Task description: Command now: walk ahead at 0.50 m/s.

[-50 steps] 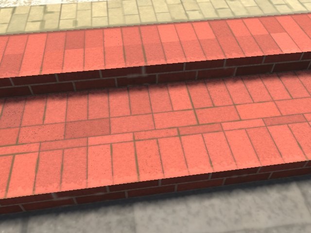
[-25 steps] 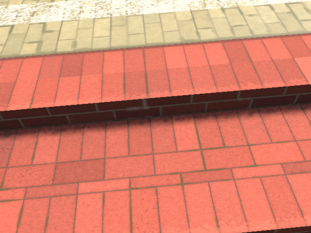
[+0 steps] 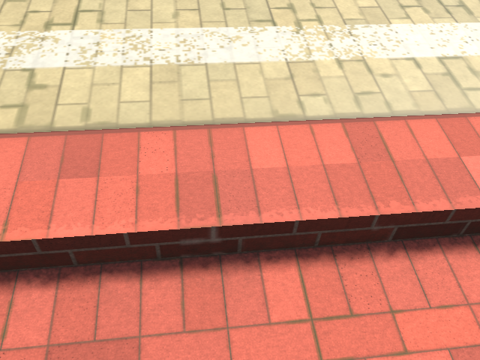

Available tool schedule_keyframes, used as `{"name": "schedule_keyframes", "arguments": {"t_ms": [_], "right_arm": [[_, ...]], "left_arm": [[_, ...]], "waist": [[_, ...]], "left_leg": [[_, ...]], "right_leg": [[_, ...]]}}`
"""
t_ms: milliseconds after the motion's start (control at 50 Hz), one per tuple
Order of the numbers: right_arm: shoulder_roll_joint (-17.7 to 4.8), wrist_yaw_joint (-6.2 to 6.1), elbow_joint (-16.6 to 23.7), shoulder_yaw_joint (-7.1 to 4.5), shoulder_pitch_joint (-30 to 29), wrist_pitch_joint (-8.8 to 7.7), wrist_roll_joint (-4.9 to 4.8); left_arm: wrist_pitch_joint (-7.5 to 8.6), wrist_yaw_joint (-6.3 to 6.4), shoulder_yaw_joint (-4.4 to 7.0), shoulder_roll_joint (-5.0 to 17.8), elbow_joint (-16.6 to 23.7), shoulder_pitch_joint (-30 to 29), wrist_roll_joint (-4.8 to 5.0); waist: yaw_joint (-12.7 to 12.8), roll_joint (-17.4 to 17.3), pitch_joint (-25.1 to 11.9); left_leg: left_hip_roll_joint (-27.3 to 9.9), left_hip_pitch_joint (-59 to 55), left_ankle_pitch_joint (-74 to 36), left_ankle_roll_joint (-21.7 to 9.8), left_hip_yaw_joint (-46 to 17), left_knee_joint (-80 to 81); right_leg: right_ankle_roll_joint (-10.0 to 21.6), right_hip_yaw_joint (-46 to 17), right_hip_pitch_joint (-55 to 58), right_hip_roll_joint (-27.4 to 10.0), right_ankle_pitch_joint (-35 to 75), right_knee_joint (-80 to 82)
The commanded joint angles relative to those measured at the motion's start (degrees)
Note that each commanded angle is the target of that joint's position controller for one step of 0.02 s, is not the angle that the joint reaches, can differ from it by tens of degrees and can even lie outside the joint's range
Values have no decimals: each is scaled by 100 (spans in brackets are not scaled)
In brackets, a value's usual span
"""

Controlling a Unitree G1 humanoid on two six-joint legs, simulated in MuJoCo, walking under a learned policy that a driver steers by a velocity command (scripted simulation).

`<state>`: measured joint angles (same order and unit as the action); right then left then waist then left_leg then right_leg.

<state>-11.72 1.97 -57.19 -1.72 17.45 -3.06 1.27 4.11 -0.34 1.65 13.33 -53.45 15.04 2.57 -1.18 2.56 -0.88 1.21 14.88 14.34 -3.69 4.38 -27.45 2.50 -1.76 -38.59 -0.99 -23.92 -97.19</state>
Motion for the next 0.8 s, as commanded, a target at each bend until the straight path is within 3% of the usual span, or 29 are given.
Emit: {"name": "schedule_keyframes", "arguments": {"t_ms": [20,40,80,120,140,180,200,240,260,280,300,320,340,360,380,400,420,440,480,520,540,600,640,700,720,740,760,780,800], "right_arm": [[-49,26,-218,133,556,63,21],[-65,-8,-348,167,856,79,71],[-40,-80,-409,264,990,95,98],[-89,-162,-345,315,843,158,44],[-58,-233,-335,352,917,144,21],[-368,-433,-401,292,1323,58,-172],[-511,-437,-434,283,1290,11,-235],[-1018,-421,-494,216,1653,0,-128],[-1195,-434,-491,159,1616,80,-112],[-1162,-424,-450,147,1246,169,-126],[-1157,-453,-362,80,1187,165,-91],[-357,-333,-224,191,1751,19,-46],[-232,-83,-445,147,1684,-167,139],[-229,106,-172,25,1436,-242,-79],[-40,57,332,99,509,-123,-149],[83,-63,632,136,70,-1,-187],[-33,-169,729,114,158,83,-144],[-26,-225,758,145,362,106,-193],[-56,-318,777,182,446,104,-218],[-247,-380,718,112,412,109,-107],[-292,-399,672,96,404,118,-75],[-247,-351,723,143,-212,138,-39],[-422,-343,716,98,-542,214,-43],[-593,-364,608,24,-696,207,-48],[-724,-384,558,-16,-606,193,15],[-858,-405,514,-49,-425,176,52],[-1239,-430,481,-136,-690,195,-27],[-778,-387,417,-70,-690,199,-95],[-548,-357,375,-20,-699,189,-93]], "left_arm": [[-120,-59,-215,-531,650,-162,1],[-161,-25,-292,-716,720,-202,15],[-150,7,-418,-755,1071,-531,-31],[-53,-30,-578,-741,1679,-1155,-138],[5,-54,-625,-687,1888,-1475,-201],[76,-40,-701,-470,2354,-2284,-363],[100,-27,-681,-474,2323,-2267,-331],[144,-40,-503,-112,2188,-1657,-199],[124,-103,-410,78,2052,-1097,-208],[111,-196,-339,252,1874,-473,-205],[65,-292,-207,611,1490,307,-312],[-29,-290,9,1196,1101,988,-591],[-168,-106,7,1113,883,1120,-748],[-118,-48,-113,698,872,280,-541],[-67,-73,-205,306,808,-339,-272],[12,-140,-284,-137,584,-684,-239],[105,-202,-343,-478,445,-768,-317],[149,-259,-311,-502,284,-764,-327],[190,-215,-247,-334,163,-670,-382],[230,-93,-293,-285,161,-850,-529],[258,-37,-265,-75,153,-868,-579],[200,115,-75,588,35,-400,-411],[98,151,5,762,-49,-194,-320],[-17,135,-23,540,-125,-235,-235],[-16,118,-62,391,-201,-116,-242],[16,108,-94,282,-212,-95,-287],[40,94,-96,128,-311,474,-330],[-15,141,-94,179,-391,309,-350],[-82,171,-50,350,-385,88,-314]], "waist": [[193,-787,648],[137,-907,658],[176,-824,783],[310,-532,886],[240,-579,768],[95,-517,159],[172,-549,-152],[532,-1388,-745],[837,-1849,-968],[1237,-2051,-1162],[1376,-1758,-1762],[1091,782,-2545],[1072,1476,-2906],[614,773,-1817],[383,187,-594],[94,-253,289],[-131,-483,296],[-347,-408,316],[-411,-105,286],[-545,77,-97],[-574,244,-282],[-118,226,-558],[140,339,-423],[170,285,-119],[125,142,-116],[142,-87,-211],[640,-939,-255],[435,-945,-278],[323,-780,-153]], "left_leg": [[-1577,-184,-357,-802,-1541,1429],[-1639,-95,-551,-863,-1530,1501],[-1600,31,-527,-785,-1391,1491],[-1267,441,-310,-508,-901,1532],[-1056,648,-546,-472,-730,1662],[-1200,1255,-1501,-694,-781,2873],[-1169,883,-3200,-669,-570,2873],[-1223,-992,-8723,-570,-305,1551],[-1495,-2110,-10075,-501,-515,902],[-1570,-2891,-10437,-379,-467,-60],[-1455,-2385,-9736,-415,-572,-1105],[-236,-75,-5465,-82,-632,-3455],[925,746,9,131,-1557,-6200],[801,1560,724,105,-2326,-7670],[552,2321,1039,-40,-1782,-8037],[257,2749,993,-201,-1498,-7852],[24,2468,437,-356,-1513,-7391],[-51,2370,83,-425,-1538,-6724],[-40,2195,-319,-276,-1395,-5404],[-124,1422,-604,77,-1010,-3896],[-238,1208,-640,268,-832,-3393],[-473,775,-593,533,-595,-1750],[-497,699,-414,548,-544,-1143],[-404,186,-676,346,-434,228],[-534,-194,-1065,236,-640,537],[-851,-624,-1840,94,-935,496],[-963,-685,-1786,-230,-1153,339],[-767,-231,-1008,-241,-1071,477],[-632,-73,-786,-140,-978,544]], "right_leg": [[118,28,-2581,-357,184,-1805],[97,163,-2995,-242,78,-2671],[55,-6,-3756,-164,280,-3056],[7,-70,-3872,-289,821,-1699],[-70,278,-3553,-306,1160,-914],[-152,1171,-1273,-460,1284,1089],[-14,1419,-181,-340,1234,1923],[225,1775,379,389,375,2628],[370,1546,322,524,196,3323],[586,1065,526,418,633,4387],[815,-66,1793,81,1389,4626],[1980,-2886,3945,-1504,3238,6059],[2428,-5167,4053,-2143,3908,7888],[2125,-4348,2932,-2295,3267,7757],[1586,-3223,1922,-2016,2342,7541],[1071,-1935,1057,-1650,1843,7511],[662,-1132,696,-1270,1822,7524],[496,-407,764,-908,1791,7561],[646,288,996,-610,2835,7932],[763,771,1087,-412,4165,8180],[829,845,1264,-476,4806,8180],[908,466,1967,-821,4199,8338],[956,111,2242,-1041,2861,8340],[852,-177,2244,-973,1252,8120],[665,-201,2150,-846,1104,7967],[477,-43,1958,-627,1068,7624],[267,319,1783,-164,937,7675],[128,505,2287,-78,958,7692],[89,508,2418,-94,1048,7666]]}}
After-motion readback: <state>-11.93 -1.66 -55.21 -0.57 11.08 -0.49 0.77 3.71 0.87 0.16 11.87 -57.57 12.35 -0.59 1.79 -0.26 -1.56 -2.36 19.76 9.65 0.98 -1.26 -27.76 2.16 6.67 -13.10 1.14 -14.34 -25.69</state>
